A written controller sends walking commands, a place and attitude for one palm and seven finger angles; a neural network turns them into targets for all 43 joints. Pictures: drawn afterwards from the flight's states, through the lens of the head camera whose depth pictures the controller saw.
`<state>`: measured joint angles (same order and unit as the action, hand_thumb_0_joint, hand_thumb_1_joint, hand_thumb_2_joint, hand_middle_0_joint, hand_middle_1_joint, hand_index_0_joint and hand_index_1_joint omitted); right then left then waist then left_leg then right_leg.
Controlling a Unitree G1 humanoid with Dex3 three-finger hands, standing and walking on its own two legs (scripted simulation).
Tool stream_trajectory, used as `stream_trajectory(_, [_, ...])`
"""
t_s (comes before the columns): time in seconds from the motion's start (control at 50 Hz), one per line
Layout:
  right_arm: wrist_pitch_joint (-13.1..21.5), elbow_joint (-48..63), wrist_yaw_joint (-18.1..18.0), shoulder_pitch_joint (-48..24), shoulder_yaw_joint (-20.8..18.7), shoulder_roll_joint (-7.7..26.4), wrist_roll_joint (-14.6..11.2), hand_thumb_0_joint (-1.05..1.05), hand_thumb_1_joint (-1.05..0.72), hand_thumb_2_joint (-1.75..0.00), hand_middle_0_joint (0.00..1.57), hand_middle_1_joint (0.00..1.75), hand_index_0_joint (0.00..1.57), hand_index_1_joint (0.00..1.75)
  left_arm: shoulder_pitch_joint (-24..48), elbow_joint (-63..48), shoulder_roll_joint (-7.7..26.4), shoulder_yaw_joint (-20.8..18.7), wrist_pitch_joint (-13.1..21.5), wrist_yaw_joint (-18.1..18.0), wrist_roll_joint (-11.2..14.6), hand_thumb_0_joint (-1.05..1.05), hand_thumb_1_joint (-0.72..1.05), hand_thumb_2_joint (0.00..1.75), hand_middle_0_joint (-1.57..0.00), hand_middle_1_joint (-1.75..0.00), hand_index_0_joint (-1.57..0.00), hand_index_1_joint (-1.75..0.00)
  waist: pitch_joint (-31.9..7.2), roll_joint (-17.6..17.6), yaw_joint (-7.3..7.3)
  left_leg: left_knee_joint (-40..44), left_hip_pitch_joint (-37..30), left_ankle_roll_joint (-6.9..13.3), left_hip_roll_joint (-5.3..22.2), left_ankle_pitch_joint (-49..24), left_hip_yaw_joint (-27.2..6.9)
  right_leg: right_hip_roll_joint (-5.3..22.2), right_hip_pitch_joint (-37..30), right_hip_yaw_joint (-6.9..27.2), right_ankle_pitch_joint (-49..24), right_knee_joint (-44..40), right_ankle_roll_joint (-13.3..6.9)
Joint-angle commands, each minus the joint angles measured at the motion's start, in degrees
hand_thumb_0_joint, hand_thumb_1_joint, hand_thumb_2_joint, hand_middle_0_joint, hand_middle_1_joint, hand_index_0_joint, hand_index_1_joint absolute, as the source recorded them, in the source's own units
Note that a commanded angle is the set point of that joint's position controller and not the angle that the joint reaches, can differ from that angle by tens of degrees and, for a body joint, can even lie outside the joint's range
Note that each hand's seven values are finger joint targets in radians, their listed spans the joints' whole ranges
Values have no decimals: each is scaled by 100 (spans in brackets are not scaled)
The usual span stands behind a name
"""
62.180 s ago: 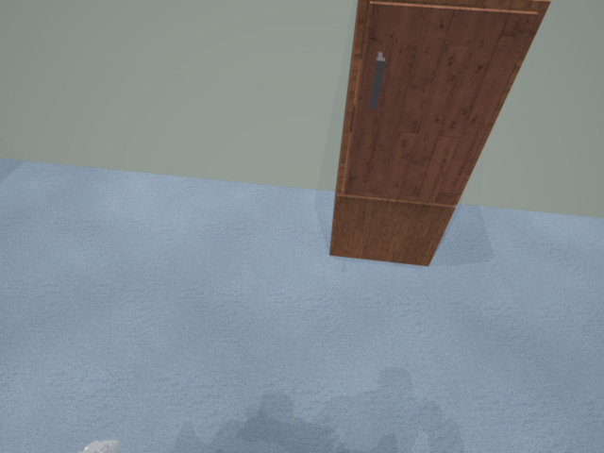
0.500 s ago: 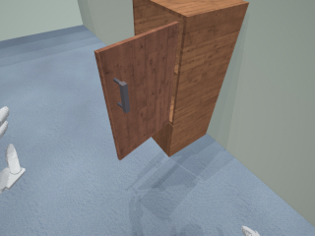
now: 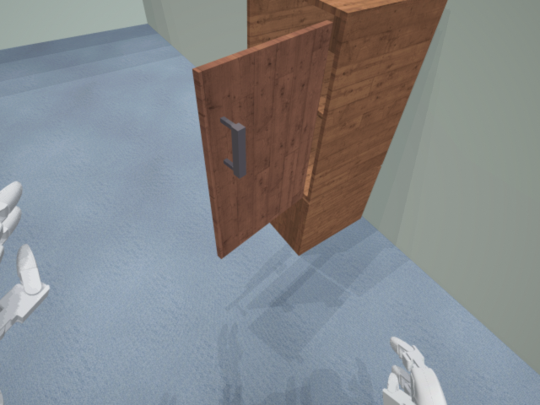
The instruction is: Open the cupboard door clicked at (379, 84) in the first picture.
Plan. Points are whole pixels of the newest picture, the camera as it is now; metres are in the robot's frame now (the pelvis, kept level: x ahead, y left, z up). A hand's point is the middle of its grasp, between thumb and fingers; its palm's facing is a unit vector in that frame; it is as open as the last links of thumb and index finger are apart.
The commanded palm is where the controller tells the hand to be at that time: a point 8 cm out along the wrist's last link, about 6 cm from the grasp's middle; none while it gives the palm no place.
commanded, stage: stop stepping back and stand still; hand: left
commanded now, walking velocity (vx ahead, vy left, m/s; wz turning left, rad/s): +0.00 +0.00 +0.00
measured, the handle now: (232, 147) +0.59 +0.12 +0.04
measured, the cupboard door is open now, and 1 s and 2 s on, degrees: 100 100 100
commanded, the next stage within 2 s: let the arm hang, fingers relaxed in 0.18 s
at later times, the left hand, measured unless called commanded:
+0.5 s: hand out of the picture +0.12 +0.23 -0.13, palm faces -0.02 -0.95 -0.32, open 7.4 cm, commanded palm none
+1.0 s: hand out of the picture -0.01 +0.21 -0.17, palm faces +0.04 -0.96 -0.29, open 7.4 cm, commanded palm none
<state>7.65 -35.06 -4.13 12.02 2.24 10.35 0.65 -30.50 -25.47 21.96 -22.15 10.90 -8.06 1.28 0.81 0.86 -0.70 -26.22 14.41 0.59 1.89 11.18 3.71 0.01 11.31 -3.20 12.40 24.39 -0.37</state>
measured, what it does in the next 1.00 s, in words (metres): stands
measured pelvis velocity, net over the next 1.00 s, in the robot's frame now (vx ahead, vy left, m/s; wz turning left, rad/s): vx -0.01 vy -0.01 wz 0.04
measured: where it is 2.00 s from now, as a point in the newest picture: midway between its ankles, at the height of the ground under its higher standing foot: outside the picture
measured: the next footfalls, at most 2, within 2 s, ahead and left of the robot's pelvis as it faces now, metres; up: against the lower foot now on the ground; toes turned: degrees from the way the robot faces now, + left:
none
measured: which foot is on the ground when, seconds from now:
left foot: down 0.00-1.00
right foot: down 0.00-1.00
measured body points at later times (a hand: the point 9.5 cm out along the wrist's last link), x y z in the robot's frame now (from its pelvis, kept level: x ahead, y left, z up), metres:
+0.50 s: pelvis -0.01 +0.01 -0.01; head +0.00 -0.01 +0.44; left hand +0.12 +0.27 -0.11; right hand +0.11 -0.26 -0.14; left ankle +0.03 +0.11 -0.74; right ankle +0.01 -0.11 -0.74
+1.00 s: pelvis -0.01 -0.01 +0.00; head +0.01 -0.02 +0.45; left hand -0.01 +0.26 -0.14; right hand +0.01 -0.25 -0.16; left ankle +0.03 +0.11 -0.74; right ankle +0.01 -0.11 -0.74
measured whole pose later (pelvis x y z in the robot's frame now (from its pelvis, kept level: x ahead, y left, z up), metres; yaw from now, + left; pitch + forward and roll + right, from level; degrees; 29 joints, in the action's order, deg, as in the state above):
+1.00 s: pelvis -0.01 -0.01 +0.00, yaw +2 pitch -2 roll +0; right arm -1.5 -64.9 -0.9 13.0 -0.3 11.8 1.4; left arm -13.2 66.2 14.5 -1.0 -0.3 -0.6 -0.4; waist 4.0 -1.8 0.2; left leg -24.3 13.3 -0.3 1.5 9.1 1.3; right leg 0.2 10.0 -5.6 12.3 24.0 -1.7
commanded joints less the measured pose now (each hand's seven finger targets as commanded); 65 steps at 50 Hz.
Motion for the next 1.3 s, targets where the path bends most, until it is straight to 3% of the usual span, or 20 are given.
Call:
stream_trajectory(0.0, [323,849,-68,-484,-361,820,-26,0,-90,-90,20,30,20,30,345,-1288,1079,-687,307,-133,-5,0,90,90,-20,-30,-20,-30,-387,-676,75,830,2,41,291,300,-551,169,-137,375,-135,-425,33])
stream_trajectory(0.08, [343,854,-80,-447,-365,820,-31,0,-90,-90,20,30,20,30,202,-1390,1052,-695,320,-143,-2,0,90,90,-20,-30,-20,-30,-513,-774,57,942,2,20,321,17,-615,100,-343,250,-367,-238,67])
stream_trajectory(0.2, [354,820,-86,-493,-390,835,-21,0,-90,-90,20,30,20,30,47,-1295,1110,-792,353,-147,12,0,90,90,-20,-30,-20,-30,-411,-666,56,905,51,-11,297,206,-603,173,-272,268,-214,-397,35])
stream_trajectory(0.24, [333,807,-88,-456,-390,817,-25,0,-90,-90,20,30,20,30,-62,-1157,1076,-793,358,-149,23,0,90,90,-20,-30,-20,-30,-400,-481,64,797,48,-5,273,155,-568,220,-232,327,-248,-474,30])
stream_trajectory(0.26, [408,-709,427,-695,-710,1939,-88,0,-90,-90,20,30,20,30,523,3379,96,1594,-511,695,-388,0,90,90,-20,-30,-20,-30,23,-655,360,-140,630,142,514,-1091,-910,661,512,201,-952,361,-117])
stream_trajectory(0.28, [-27,-655,442,-244,-693,1608,-128,0,-90,-90,20,30,20,30,536,3548,84,1439,-937,794,-296,0,90,90,-20,-30,-20,-30,-407,-624,245,-33,250,86,559,-1427,-799,579,514,378,-472,347,-114])
stream_trajectory(0.3, [-163,-651,419,-184,-653,1549,-75,0,-90,-90,20,30,20,30,692,3712,-13,1529,-982,806,-309,0,90,90,-20,-30,-20,-30,-614,-270,196,-83,223,184,662,-1462,-930,460,502,325,-150,465,-132])
stream_trajectory(0.34, [-343,-635,417,-312,-551,1553,-21,0,-90,-90,20,30,20,30,993,4253,132,1583,-1013,808,-327,0,90,90,-20,-30,-20,-30,-559,421,126,47,501,317,648,-817,-1140,448,307,343,124,431,-177])
stream_trajectory(0.38, [-463,-825,441,-397,-548,1645,31,0,-90,-90,20,30,20,30,1403,4979,330,1633,-1007,814,-343,0,90,90,-20,-30,-20,-30,-423,876,112,-1,504,282,460,-260,-1068,644,371,537,296,147,-300])
stream_trajectory(0.42, [-603,-1064,461,-447,-497,1518,70,0,-90,-90,20,30,20,30,1729,5747,387,1751,-1047,793,-318,0,90,90,-20,-30,-20,-30,-115,538,155,-6,359,214,276,-72,-905,800,665,694,600,-117,-416])
stream_trajectory(0.48, [-696,-1419,444,-450,-417,1425,102,0,-90,-90,20,30,20,30,1898,6764,335,1916,-1059,766,-262,0,90,90,-20,-30,-20,-30,-162,-384,127,398,201,169,333,-77,-947,660,389,663,477,-96,-338])
stream_trajectory(0.58, [-735,-1967,359,-261,-378,1203,61,0,-90,-90,20,30,20,30,1708,7939,152,1976,-1006,740,-203,0,90,90,-20,-30,-20,-30,-280,-743,93,558,-61,102,320,71,-825,676,73,649,330,-409,-321])
stream_trajectory(0.6, [-753,-2038,342,-191,-398,1214,54,0,-90,-90,20,30,20,30,1676,8091,158,1952,-992,735,-207,0,90,90,-20,-30,-20,-30,-205,-584,91,523,-109,101,328,76,-802,673,100,632,384,-532,-331])
stream_trajectory(0.68, [-782,-2421,302,68,-401,1108,43,0,-90,-90,20,30,20,30,1657,8574,82,1993,-987,737,-167,0,90,90,-20,-30,-20,-30,-61,-606,150,544,-285,91,329,76,-755,715,222,623,520,-751,-364])
stream_trajectory(0.7, [-796,-2456,294,97,-421,1117,30,0,-90,-90,20,30,20,30,1619,8652,73,1990,-986,727,-167,0,90,90,-20,-30,-20,-30,-35,-389,130,528,-324,101,355,71,-747,702,233,568,560,-806,-360])
stream_trajectory(0.76, [-811,-2598,278,209,-421,1077,36,0,-90,-90,20,30,20,30,1626,8820,41,2005,-1004,718,-162,0,90,90,-20,-30,-20,-30,126,-217,146,558,-307,106,345,73,-735,709,283,580,672,-878,-362])
stream_trajectory(0.88, [-832,-2736,282,260,-431,1024,53,0,-90,-90,20,30,20,30,1679,8936,65,1986,-1030,696,-167,0,90,90,-20,-30,-20,-30,326,-49,132,634,-239,117,334,223,-731,709,347,552,960,-940,-360])
stream_trajectory(1.0, [-805,-2751,294,166,-434,1022,59,0,-90,-90,20,30,20,30,1814,8881,87,1958,-1012,682,-174,0,90,90,-20,-30,-20,-30,282,-97,92,709,-226,108,365,13,-738,686,199,503,719,-856,-322])
stream_trajectory(1.12, [-752,-2775,297,-22,-400,974,60,0,-90,-90,20,30,20,30,1967,8850,55,1961,-977,672,-176,0,90,90,-20,-30,-20,-30,196,-119,74,785,-303,79,417,-608,-753,734,-111,416,-123,-737,-258])
stream_trajectory(1.28, [-736,-2764,296,-181,-402,1057,68,0,-90,-90,20,30,20,30,2139,8792,78,1945,-956,680,-177,0,90,90,-20,-30,-20,-30,128,-239,85,885,-414,38,416,-592,-761,731,-221,456,-123,-836,-245])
